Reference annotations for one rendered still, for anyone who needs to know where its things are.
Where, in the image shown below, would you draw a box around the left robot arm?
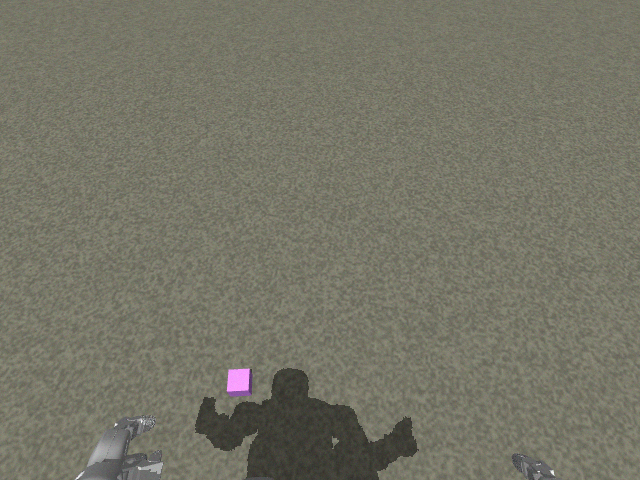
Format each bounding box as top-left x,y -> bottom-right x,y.
75,462 -> 123,480

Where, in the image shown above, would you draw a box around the right robot hand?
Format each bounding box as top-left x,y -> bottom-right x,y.
512,453 -> 563,480

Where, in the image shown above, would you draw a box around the left robot hand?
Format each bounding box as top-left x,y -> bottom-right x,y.
86,415 -> 164,480

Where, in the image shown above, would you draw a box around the cube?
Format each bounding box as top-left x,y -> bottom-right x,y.
227,369 -> 253,397

